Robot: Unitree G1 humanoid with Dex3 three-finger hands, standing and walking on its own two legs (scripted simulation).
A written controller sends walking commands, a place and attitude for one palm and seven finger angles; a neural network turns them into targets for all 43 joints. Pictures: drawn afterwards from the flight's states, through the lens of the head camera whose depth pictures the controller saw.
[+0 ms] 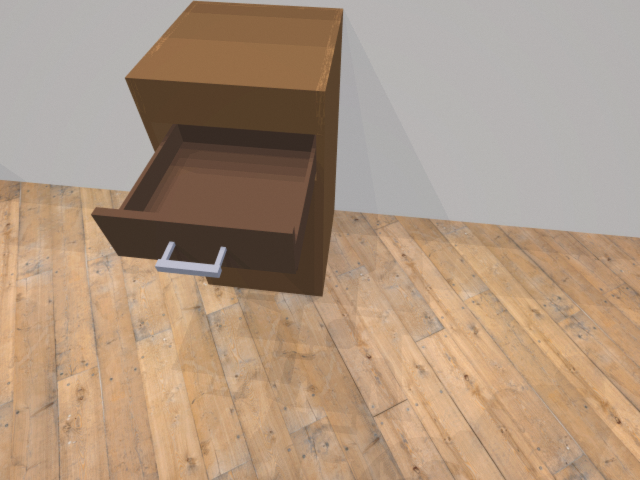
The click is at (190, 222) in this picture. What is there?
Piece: drawer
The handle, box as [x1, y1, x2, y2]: [155, 241, 226, 277]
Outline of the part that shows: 155,265 158,271 219,277 221,271 220,265 226,249 225,247 220,248 215,263 213,265 174,261 168,259 174,247 174,242 169,241 162,257 158,259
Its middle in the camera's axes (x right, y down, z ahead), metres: -0.25 +0.04 +0.75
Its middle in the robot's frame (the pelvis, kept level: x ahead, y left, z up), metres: +0.50 +0.28 -0.13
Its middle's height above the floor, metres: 0.65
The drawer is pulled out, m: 0.30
